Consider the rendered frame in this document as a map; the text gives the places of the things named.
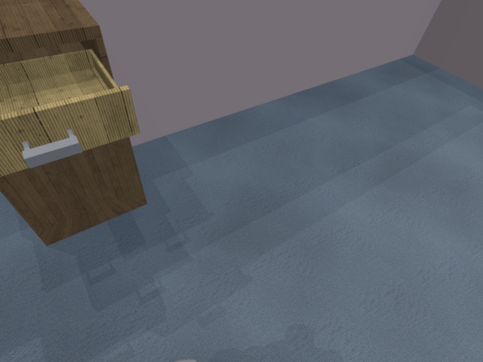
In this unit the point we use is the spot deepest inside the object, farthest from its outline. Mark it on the handle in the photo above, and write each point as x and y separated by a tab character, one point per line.
52	151

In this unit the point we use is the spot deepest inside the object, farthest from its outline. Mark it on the cabinet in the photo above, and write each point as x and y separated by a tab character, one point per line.
67	196

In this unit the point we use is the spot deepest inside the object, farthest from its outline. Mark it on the drawer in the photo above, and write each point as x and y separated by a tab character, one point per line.
40	99

